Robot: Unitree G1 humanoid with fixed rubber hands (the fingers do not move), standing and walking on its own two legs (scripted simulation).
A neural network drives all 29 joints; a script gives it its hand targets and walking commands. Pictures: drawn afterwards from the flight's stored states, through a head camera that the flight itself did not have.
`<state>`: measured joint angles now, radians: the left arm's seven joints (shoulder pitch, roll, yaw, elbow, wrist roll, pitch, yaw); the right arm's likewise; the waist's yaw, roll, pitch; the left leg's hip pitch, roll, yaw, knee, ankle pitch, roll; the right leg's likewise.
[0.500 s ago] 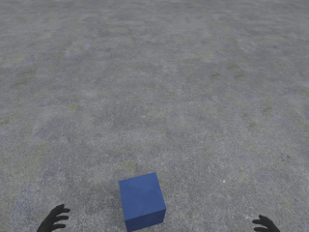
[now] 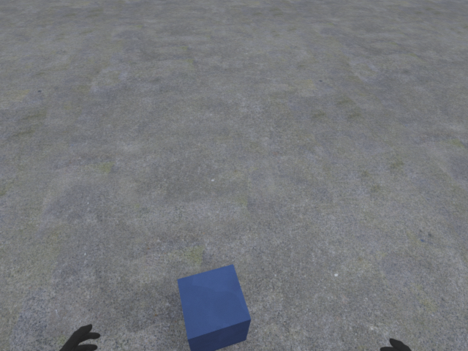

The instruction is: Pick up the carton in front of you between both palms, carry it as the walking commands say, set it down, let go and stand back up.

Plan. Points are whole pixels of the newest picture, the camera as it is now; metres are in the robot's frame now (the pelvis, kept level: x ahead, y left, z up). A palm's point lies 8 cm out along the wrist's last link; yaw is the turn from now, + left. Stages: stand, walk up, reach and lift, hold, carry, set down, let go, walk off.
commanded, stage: stand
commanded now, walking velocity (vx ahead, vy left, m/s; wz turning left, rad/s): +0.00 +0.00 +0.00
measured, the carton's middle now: (213, 311) +0.42 +0.06 -0.65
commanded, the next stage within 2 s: none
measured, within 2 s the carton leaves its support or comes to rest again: neither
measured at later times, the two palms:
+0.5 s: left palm out of the picture +0.07 +0.30 -0.10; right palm out of the picture +0.07 -0.32 -0.09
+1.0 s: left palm out of the picture +0.06 +0.30 -0.10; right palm out of the picture +0.04 -0.32 -0.10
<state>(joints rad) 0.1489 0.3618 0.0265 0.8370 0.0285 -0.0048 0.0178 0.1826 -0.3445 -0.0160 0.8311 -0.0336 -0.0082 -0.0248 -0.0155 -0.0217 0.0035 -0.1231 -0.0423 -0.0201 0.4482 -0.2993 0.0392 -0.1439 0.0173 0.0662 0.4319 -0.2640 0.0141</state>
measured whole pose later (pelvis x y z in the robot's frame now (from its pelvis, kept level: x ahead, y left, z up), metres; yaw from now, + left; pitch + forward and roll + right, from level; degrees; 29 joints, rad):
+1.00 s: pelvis -0.03 -0.01 +0.01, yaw +0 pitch -3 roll +0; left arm 0.13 0.40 0.00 1.03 0.02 -0.01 0.01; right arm 0.17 -0.39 0.01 1.03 -0.02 -0.02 -0.01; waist 0.00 -0.01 0.02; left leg -0.11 -0.03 -0.03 0.37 -0.21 0.02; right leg -0.13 0.03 0.06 0.35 -0.18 0.00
